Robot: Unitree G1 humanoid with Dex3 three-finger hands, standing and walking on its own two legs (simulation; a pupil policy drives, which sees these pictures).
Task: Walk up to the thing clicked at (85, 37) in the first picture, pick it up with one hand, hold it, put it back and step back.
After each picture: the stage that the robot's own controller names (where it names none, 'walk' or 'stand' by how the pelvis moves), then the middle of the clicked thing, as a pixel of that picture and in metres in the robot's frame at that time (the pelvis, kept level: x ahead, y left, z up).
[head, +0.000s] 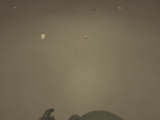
stand; (85, 38) +1.97 +0.23 -0.72
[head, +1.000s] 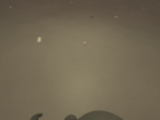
walk; (84, 44) +1.85 +0.17 -0.71
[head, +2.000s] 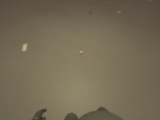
walk; (80, 53) +1.27 +0.19 -0.72
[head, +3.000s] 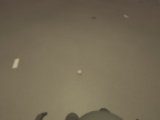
walk; (79, 73) +0.79 +0.18 -0.71
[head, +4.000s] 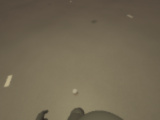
walk; (75, 92) +0.46 +0.26 -0.69
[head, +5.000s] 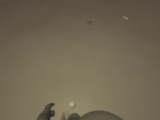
stand; (72, 105) +0.28 +0.23 -0.71
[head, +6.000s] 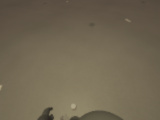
stand; (73, 107) +0.28 +0.21 -0.72
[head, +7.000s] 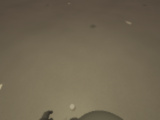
stand; (72, 107) +0.29 +0.22 -0.73
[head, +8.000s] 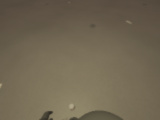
stand; (71, 107) +0.28 +0.23 -0.73
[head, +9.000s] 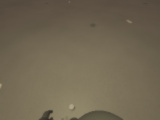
stand; (71, 107) +0.27 +0.23 -0.73
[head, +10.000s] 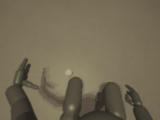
go down; (69, 73) +0.36 +0.22 -0.42
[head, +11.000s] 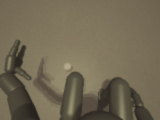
go down; (68, 67) +0.38 +0.23 -0.31
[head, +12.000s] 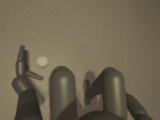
close in; (42, 63) +0.37 +0.26 -0.23
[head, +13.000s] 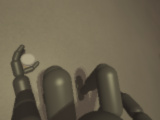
close; (28, 62) +0.37 +0.28 -0.22
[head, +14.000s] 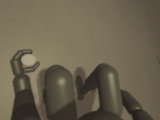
lift; (28, 62) +0.36 +0.27 -0.22
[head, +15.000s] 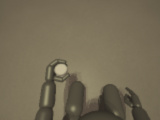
lift; (62, 72) +0.32 +0.21 -0.01
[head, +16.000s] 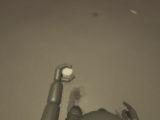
hold; (68, 76) +0.32 +0.18 +0.00
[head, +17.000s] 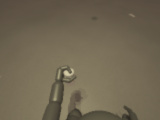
hold; (69, 77) +0.32 +0.17 +0.00
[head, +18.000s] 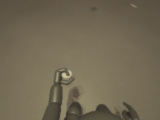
crouch; (67, 78) +0.31 +0.18 -0.04
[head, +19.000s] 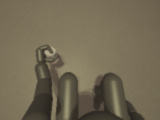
lower; (52, 55) +0.43 +0.25 -0.10
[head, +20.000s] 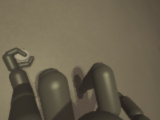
lower; (23, 59) +0.40 +0.28 -0.22
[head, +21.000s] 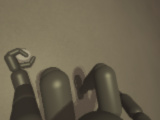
lower; (25, 58) +0.39 +0.28 -0.22
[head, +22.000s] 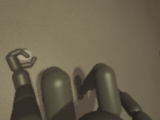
lower; (26, 59) +0.39 +0.28 -0.22
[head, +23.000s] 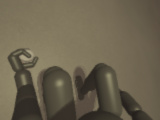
lower; (27, 58) +0.39 +0.28 -0.22
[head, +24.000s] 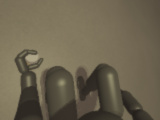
open; (32, 59) +0.38 +0.26 -0.22
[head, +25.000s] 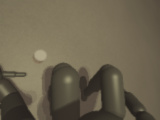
stand; (39, 57) +0.38 +0.25 -0.21
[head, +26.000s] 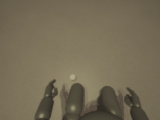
walk; (73, 78) +0.38 +0.20 -0.49
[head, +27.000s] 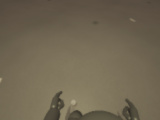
stand; (73, 103) +0.32 +0.19 -0.66
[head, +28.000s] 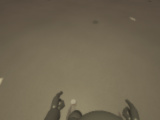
stand; (73, 102) +0.32 +0.20 -0.67
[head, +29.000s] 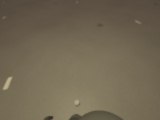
stand; (77, 103) +0.33 +0.19 -0.72
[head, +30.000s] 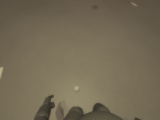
walk; (76, 89) +0.38 +0.14 -0.71
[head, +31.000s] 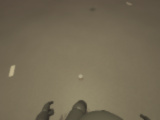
walk; (80, 77) +0.61 +0.19 -0.70
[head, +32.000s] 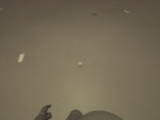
stand; (80, 65) +0.94 +0.22 -0.70
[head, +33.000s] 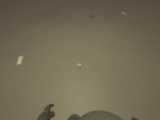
stand; (79, 66) +0.94 +0.23 -0.72
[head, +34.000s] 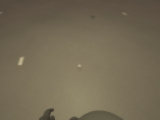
stand; (79, 67) +0.94 +0.23 -0.73
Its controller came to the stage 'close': yes
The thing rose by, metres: 0.72
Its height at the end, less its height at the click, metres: +0.00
